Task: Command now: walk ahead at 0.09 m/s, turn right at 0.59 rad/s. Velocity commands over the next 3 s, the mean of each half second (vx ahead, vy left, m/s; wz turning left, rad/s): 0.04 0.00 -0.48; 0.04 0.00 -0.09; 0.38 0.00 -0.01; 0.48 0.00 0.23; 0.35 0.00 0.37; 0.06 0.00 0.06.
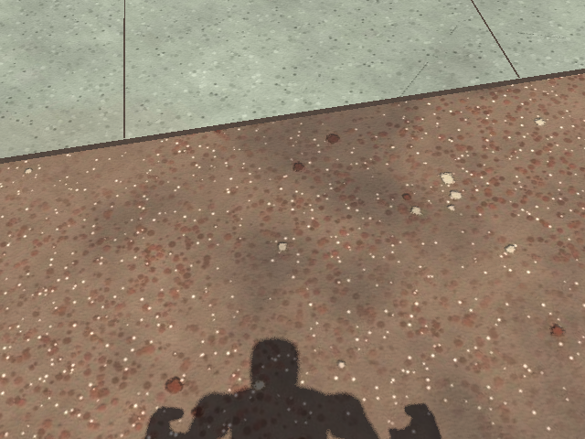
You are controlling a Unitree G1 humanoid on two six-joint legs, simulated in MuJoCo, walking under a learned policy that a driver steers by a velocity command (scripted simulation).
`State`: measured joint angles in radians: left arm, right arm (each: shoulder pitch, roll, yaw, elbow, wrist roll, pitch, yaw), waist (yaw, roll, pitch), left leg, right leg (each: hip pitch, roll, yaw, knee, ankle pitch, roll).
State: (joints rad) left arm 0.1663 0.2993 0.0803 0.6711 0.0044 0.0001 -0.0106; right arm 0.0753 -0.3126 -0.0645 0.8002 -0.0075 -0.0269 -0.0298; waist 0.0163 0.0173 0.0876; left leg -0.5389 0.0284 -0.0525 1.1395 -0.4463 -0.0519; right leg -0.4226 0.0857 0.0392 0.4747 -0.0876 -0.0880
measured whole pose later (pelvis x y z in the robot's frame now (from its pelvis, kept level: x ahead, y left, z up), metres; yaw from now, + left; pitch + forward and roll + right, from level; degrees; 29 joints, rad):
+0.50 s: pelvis +0.06 +0.05 +0.01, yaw -15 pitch +1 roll -1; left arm 0.18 0.34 0.09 0.66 -0.01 0.06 0.03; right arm 0.17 -0.27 -0.05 0.79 -0.01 0.00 -0.02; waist -0.02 -0.04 0.04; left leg -0.26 0.02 -0.04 0.46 -0.22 0.00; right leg -0.46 0.09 0.13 1.01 -0.45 0.08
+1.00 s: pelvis +0.07 +0.02 +0.00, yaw -15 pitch -1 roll +0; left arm 0.25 0.23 0.03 0.78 0.00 0.01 0.02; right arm 0.22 -0.30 -0.05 0.92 0.01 -0.02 -0.02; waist -0.01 0.01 0.00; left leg -0.28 0.03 -0.01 0.68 -0.41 -0.01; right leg -0.17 0.03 0.05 0.51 -0.33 -0.03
